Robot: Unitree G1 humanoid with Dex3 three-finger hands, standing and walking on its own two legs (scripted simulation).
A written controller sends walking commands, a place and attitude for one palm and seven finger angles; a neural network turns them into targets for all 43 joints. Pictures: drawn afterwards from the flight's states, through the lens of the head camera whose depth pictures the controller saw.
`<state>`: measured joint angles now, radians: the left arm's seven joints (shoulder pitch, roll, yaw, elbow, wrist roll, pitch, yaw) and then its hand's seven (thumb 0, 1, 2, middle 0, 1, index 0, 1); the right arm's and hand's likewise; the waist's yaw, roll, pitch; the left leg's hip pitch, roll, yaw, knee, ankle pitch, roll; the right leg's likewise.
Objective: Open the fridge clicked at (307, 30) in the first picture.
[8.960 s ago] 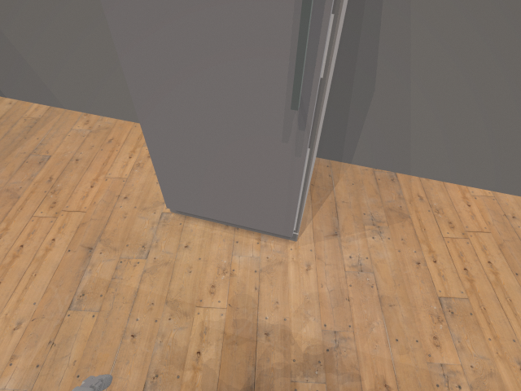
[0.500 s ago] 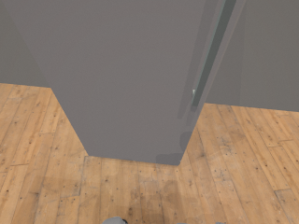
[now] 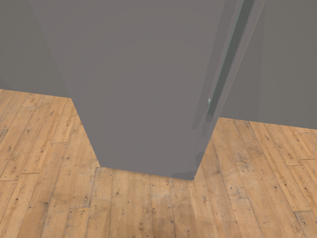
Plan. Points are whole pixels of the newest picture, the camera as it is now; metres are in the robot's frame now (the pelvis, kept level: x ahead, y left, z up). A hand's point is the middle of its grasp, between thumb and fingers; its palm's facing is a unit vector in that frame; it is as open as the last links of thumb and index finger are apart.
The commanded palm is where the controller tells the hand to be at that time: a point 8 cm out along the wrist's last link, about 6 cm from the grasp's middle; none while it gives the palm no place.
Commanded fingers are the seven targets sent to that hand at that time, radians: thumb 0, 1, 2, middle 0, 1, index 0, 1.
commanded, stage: come to a stop and stand still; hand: right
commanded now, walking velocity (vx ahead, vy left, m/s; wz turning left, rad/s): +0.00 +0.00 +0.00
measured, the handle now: (231, 42) +0.54 -0.13 +0.24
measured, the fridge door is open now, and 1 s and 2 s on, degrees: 0 0 0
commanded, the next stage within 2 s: look again from close up in 0.56 s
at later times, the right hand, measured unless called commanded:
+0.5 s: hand out of the picture -0.02 -0.10 -0.18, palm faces +0.09 +0.99 -0.15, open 7.3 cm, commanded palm none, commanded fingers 0.00 -0.90 -0.90 0.20 0.30 0.20 0.30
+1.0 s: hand out of the picture -0.01 -0.21 -0.19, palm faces +0.04 +0.98 -0.19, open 7.4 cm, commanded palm none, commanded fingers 0.00 -0.90 -0.90 0.20 0.30 0.20 0.30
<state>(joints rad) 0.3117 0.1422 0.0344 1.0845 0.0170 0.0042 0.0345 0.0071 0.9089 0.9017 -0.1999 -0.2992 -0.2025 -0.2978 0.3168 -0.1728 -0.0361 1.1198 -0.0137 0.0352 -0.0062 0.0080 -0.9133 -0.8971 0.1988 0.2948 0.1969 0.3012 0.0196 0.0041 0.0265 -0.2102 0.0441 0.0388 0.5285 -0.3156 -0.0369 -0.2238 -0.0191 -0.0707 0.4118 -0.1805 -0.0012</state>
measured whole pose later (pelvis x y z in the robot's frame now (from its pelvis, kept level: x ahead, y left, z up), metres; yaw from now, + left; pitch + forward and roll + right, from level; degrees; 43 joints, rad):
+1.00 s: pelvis -0.02 -0.03 -0.01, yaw +0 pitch -3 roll +1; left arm 0.27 0.17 0.01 1.00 0.01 -0.01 0.02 0.01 0.93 0.90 -0.20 -0.30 -0.20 -0.30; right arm 0.33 -0.18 0.00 1.04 -0.03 0.01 -0.04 0.00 -0.91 -0.90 0.20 0.30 0.20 0.30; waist -0.01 0.02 -0.01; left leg -0.18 0.05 0.04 0.50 -0.28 -0.01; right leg -0.26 0.03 -0.07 0.52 -0.22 -0.08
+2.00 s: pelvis -0.03 -0.01 +0.00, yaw -2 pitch -1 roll +1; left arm 0.31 0.15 0.00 1.09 0.01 0.00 0.01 0.01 0.90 0.90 -0.20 -0.30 -0.20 -0.30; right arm 0.35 -0.16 0.01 1.07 -0.02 -0.02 -0.03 0.00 -0.91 -0.90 0.20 0.30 0.20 0.30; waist 0.00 0.01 0.00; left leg -0.23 0.00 0.02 0.47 -0.23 0.00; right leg -0.30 0.03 -0.02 0.46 -0.15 -0.04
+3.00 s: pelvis +0.05 +0.02 -0.01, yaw -2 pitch +1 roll +0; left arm 0.32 0.14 0.00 1.12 0.01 -0.01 0.02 0.01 0.91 0.90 -0.20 -0.30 -0.20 -0.30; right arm 0.42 -0.14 0.00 1.10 -0.02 -0.03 -0.01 0.00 -0.91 -0.90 0.20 0.30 0.20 0.30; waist -0.01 0.01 -0.01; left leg -0.15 -0.03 0.02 0.50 -0.37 0.03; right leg -0.26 0.00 -0.02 0.57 -0.32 -0.02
